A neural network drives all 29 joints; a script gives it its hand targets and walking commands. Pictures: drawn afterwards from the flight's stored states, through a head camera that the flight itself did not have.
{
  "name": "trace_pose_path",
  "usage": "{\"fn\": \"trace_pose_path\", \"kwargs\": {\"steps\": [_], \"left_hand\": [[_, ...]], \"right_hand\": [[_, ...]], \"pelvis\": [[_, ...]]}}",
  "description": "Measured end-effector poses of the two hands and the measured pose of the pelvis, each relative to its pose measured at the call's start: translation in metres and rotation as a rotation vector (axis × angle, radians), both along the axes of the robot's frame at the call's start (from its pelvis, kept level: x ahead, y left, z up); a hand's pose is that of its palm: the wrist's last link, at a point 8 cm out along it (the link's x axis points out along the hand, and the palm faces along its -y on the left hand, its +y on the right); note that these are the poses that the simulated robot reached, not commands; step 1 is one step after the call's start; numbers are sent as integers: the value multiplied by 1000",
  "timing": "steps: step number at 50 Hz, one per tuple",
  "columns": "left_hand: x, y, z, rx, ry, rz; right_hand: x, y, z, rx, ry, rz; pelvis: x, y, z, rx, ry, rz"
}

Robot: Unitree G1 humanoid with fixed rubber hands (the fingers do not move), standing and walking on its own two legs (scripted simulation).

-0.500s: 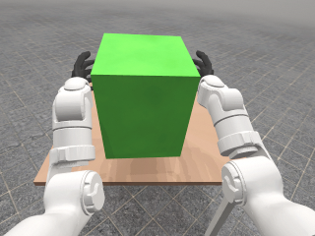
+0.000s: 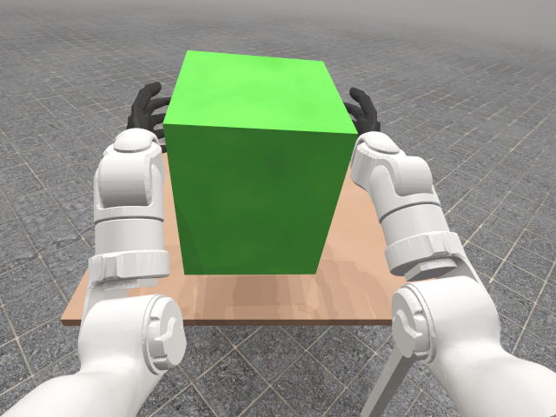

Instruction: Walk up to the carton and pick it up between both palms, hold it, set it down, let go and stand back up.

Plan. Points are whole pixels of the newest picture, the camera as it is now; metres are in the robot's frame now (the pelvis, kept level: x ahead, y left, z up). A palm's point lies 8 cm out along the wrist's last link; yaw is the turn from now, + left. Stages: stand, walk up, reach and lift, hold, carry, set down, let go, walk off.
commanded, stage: hold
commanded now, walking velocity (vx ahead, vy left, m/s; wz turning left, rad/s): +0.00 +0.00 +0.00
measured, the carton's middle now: (254, 167) +0.41 +0.03 +0.22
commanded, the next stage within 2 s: none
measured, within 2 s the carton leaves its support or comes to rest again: neither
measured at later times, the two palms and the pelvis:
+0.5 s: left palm (140, 151) +0.36 +0.17 +0.26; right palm (359, 145) +0.38 -0.12 +0.27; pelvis +0.00 +0.00 +0.00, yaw +0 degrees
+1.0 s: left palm (146, 144) +0.38 +0.17 +0.27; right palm (360, 144) +0.39 -0.12 +0.27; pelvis +0.01 +0.00 +0.00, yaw +0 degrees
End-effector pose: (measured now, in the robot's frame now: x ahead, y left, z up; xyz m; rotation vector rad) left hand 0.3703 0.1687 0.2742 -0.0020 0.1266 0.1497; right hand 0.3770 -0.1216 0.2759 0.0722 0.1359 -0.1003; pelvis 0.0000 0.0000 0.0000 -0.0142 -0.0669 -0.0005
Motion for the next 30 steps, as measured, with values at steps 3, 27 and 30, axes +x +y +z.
{"fn": "trace_pose_path", "kwargs": {"steps": [3,27,30], "left_hand": [[4,0,-2,4,6,-2],[-7,4,-10,-3,4,7],[-6,0,-5,2,6,-3]], "right_hand": [[4,0,-2,2,6,0],[-3,4,-2,-36,6,12],[-5,0,-1,-10,8,1]], "pelvis": [[2,0,0,0,3,0],[0,0,0,0,-10,0],[-1,0,0,0,-12,1]]}}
